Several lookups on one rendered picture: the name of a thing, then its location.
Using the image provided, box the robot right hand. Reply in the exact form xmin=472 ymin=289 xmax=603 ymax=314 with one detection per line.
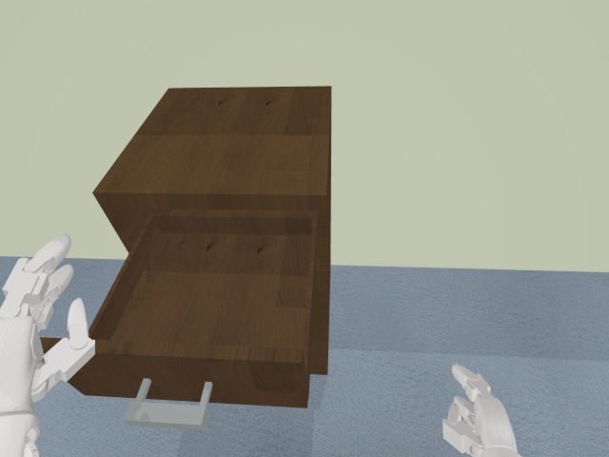
xmin=442 ymin=364 xmax=518 ymax=457

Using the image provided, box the drawer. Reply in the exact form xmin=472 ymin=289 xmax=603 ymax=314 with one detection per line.
xmin=40 ymin=213 xmax=318 ymax=408

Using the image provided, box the robot left hand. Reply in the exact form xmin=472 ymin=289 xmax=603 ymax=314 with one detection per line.
xmin=0 ymin=234 xmax=95 ymax=413

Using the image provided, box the cabinet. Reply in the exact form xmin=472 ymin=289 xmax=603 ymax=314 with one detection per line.
xmin=93 ymin=86 xmax=331 ymax=375

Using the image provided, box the handle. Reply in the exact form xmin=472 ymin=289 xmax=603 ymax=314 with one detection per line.
xmin=123 ymin=378 xmax=213 ymax=430

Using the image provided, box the left robot forearm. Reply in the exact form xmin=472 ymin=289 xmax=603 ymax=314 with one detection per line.
xmin=0 ymin=410 xmax=42 ymax=457

